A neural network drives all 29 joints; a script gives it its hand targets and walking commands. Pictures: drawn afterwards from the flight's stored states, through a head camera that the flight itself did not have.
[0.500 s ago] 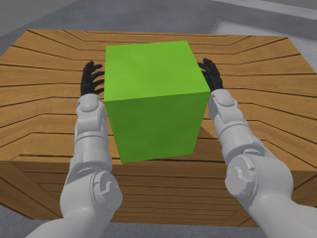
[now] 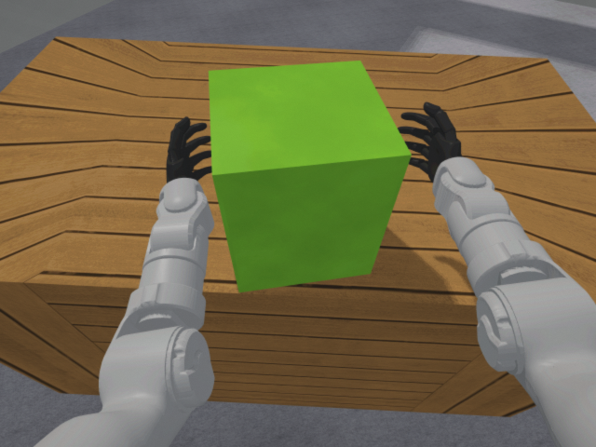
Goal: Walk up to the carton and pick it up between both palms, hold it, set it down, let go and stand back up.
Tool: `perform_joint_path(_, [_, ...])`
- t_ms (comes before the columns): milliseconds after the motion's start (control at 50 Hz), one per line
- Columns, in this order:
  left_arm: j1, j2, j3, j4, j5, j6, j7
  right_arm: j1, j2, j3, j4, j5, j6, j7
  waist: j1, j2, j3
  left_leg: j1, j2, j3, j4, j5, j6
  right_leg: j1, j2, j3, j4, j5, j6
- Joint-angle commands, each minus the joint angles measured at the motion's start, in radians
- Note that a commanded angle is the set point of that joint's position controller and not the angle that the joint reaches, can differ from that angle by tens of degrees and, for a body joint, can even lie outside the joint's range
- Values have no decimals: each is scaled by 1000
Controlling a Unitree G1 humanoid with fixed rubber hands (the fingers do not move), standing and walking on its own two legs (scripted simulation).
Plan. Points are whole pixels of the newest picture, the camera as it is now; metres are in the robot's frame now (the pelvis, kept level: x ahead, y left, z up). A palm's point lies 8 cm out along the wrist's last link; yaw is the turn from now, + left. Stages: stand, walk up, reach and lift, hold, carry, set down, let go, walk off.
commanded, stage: set down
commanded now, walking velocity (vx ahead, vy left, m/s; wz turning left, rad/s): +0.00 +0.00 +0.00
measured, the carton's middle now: (297, 181) +0.46 +0.08 +0.09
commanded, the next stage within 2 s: none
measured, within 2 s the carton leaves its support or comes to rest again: neither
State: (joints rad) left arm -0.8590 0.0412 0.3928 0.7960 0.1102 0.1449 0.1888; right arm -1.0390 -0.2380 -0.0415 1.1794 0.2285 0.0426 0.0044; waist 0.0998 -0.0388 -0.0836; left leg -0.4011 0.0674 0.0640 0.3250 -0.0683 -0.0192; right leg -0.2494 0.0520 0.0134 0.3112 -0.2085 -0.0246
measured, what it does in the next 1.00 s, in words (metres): stands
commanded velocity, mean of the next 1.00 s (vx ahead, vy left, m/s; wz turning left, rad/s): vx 0.00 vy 0.00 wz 0.00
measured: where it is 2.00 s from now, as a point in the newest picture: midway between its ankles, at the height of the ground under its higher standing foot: outside the picture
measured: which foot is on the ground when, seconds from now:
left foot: down 0.00-1.00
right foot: down 0.00-1.00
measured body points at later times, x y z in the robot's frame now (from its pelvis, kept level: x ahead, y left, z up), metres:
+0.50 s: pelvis -0.03 +0.00 +0.00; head -0.03 +0.02 +0.45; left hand +0.35 +0.22 +0.10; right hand +0.41 -0.15 +0.11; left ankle +0.05 +0.13 -0.75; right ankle -0.04 -0.10 -0.75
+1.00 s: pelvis -0.03 +0.01 +0.00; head -0.05 +0.02 +0.45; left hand +0.28 +0.23 +0.09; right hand +0.36 -0.18 +0.09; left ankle +0.05 +0.13 -0.75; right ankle -0.04 -0.10 -0.75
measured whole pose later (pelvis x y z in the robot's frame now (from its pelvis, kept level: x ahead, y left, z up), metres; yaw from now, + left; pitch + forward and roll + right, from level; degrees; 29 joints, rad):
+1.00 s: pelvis -0.03 +0.01 +0.00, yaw +0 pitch +2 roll -1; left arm -0.25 0.04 0.11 0.15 0.00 0.40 0.19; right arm -0.49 -0.35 0.04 0.79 0.32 0.07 0.09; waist 0.10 -0.02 -0.10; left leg -0.31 0.06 0.06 0.33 -0.05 -0.01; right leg -0.16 0.05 0.01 0.32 -0.19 -0.02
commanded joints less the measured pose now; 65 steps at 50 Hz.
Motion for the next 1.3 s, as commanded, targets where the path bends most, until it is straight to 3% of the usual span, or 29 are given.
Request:
perform_joint_path(0, [-266, 112, -134, -97, 7, -32, -31, -275, -109, 129, -97, 62, -39, 17, 97, 70, -559, 378, -44, 18, 106, 397, -6, -45, 14, -4, 18, 390, 32])
perform_joint_path(60, [-188, 77, -151, -177, 11, -26, -35, -205, -120, 147, -100, 73, -50, 20, 74, 87, -570, 445, -40, 4, 111, 476, -13, -20, 25, -7, 21, 461, 26])
perform_joint_path(160, [-156, 68, -165, -262, -3, -35, -23, -179, -131, 159, -135, 83, -59, 21, 75, 86, -555, 488, -42, -3, 125, 489, -21, -35, 38, -15, 6, 384, 18])
perform_joint_path(200, [-122, 62, -189, -356, -19, -40, -13, -140, -138, 162, -168, 101, -65, 27, 68, 107, -589, 535, -37, -11, 136, 525, -27, -32, 42, -22, 6, 384, 11])
perform_joint_path(240, [-173, 79, -190, -385, -39, -49, -3, -202, -142, 168, -206, 105, -73, 28, 83, 103, -585, 506, -44, -1, 131, 474, -23, -56, 43, -19, 2, 313, 14])
perform_joint_path(300, [-47, 61, -227, -437, -64, -34, -2, -107, -146, 191, -263, 132, -78, 36, 74, 69, -570, 515, -48, -8, 124, 461, -14, -14, 40, -20, -3, 344, 16])
perform_joint_path(380, [2, 85, -230, -398, -70, 5, -9, -88, -162, 207, -293, 145, -69, 42, 82, 14, -447, 473, -52, -13, 76, 299, 6, -2, 28, -9, -25, 222, 31])
perform_joint_path(440, [-29, 104, -236, -429, -75, 16, 1, -127, -153, 185, -351, 147, -64, 47, 98, 11, -420, 449, -53, -11, 58, 179, 9, -32, 23, -5, -32, 84, 34])
perform_joint_path(460, [-41, 102, -253, -433, -83, 22, 2, -116, -155, 178, -354, 146, -58, 52, 82, 11, -395, 442, -50, -17, 53, 146, 11, -45, 18, -8, -32, 62, 31])
perform_joint_path(540, [-23, 105, -262, -485, -88, 45, 22, -70, -176, 151, -355, 136, -35, 72, 84, 11, -362, 452, -43, -20, 25, 37, 15, -80, 7, -5, -42, -40, 33])
perform_joint_path(620, [87, 85, -262, -508, -70, 89, 19, 49, -187, 147, -343, 135, -8, 82, 57, -5, -310, 461, -41, -36, 9, 34, 18, -53, 3, 5, -50, -25, 30])
perform_joint_path(720, [213, 64, -299, -705, -78, 143, 4, 162, -221, 133, -465, 151, -4, 81, 4, 17, -333, 534, -50, -53, 21, 162, 9, -9, 9, -12, -49, 110, 31])
perform_joint_path(760, [217, 56, -320, -727, -89, 154, 1, 169, -229, 120, -500, 149, -1, 85, -8, 18, -295, 530, -52, -54, 9, 131, 10, -45, 6, -17, -64, 66, 29])
perform_joint_path(840, [362, 35, -364, -897, -112, 203, -3, 302, -255, 95, -619, 162, 0, 91, -53, 23, -277, 580, -49, -73, 16, 183, 3, -41, 8, -27, -68, 118, 19])
perform_joint_path(900, [383, 48, -365, -947, -117, 236, -3, 325, -254, 81, -695, 162, 8, 95, -52, 9, -257, 555, -51, -73, 2, 112, 11, -58, -3, -21, -74, 62, 22])
perform_joint_path(940, [338, 56, -365, -903, -130, 252, -4, 286, -245, 67, -712, 147, 22, 96, -54, -15, -223, 499, -53, -61, -8, 32, 26, -91, -13, -11, -74, -10, 25])
perform_joint_path(1000, [453, 55, -369, -1034, -136, 269, 9, 393, -260, 55, -800, 164, 20, 101, -50, -7, -243, 542, -48, -64, -13, 47, 26, -82, -18, -12, -77, 8, 26])
perform_joint_path(1020, [431, 59, -368, -1022, -139, 272, 12, 373, -254, 50, -817, 159, 22, 102, -41, -14, -239, 528, -45, -60, -11, 42, 27, -89, -21, -10, -74, 5, 27])
perform_joint_path(1040, [485, 51, -377, -1055, -141, 279, 12, 427, -270, 42, -825, 166, 24, 104, -59, -22, -237, 547, -46, -65, -11, 74, 28, -77, -18, -10, -77, 35, 25])
perform_joint_path(1140, [636, 20, -379, -1113, -125, 333, -6, 591, -286, 36, -841, 172, 58, 101, -88, -18, -186, 579, -35, -77, -25, 111, 21, -48, -19, -12, -92, 90, 22])
perform_joint_path(1180, [620, 23, -399, -1140, -142, 349, -11, 585, -288, 20, -869, 167, 70, 98, -100, 0, -182, 570, -41, -79, -21, 100, 18, -60, -21, -13, -91, 76, 18])
perform_joint_path(1280, [723, 28, -429, -1305, -164, 347, -4, 692, -292, -1, -1009, 165, 61, 96, -112, -6, -195, 585, -39, -79, -7, 158, 15, -52, -20, -21, -78, 136, 21])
